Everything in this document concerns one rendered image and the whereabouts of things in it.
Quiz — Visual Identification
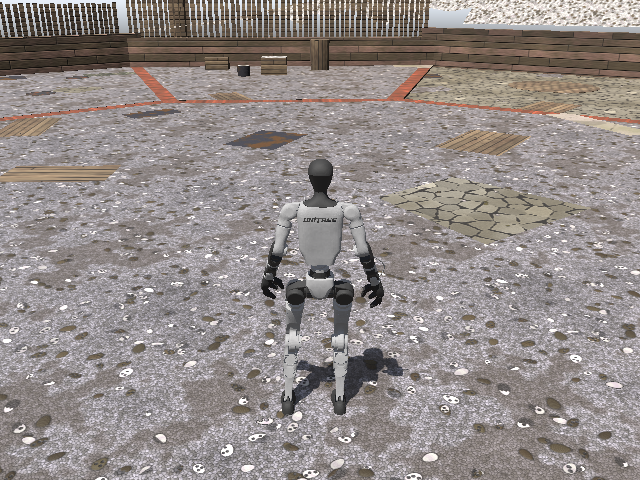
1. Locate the left robot upper arm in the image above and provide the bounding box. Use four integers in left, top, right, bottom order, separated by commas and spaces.
272, 202, 300, 257

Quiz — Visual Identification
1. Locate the robot left forearm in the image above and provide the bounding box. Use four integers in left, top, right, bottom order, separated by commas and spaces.
263, 241, 282, 280

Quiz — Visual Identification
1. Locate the robot right forearm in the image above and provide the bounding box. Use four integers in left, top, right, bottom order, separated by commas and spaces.
360, 242, 381, 286

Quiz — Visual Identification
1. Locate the right robot upper arm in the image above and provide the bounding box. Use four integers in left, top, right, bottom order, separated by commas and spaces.
341, 202, 370, 258

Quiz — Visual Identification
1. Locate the robot right thigh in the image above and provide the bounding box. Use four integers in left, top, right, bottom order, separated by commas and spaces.
331, 279, 354, 351

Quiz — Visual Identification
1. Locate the left robot hand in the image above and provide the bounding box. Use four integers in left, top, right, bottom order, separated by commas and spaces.
261, 276, 284, 299

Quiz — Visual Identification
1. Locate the left robot foot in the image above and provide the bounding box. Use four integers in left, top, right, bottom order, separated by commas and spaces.
281, 390, 296, 416

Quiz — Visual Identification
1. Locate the right robot hand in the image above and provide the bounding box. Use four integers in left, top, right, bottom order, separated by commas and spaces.
361, 281, 384, 308

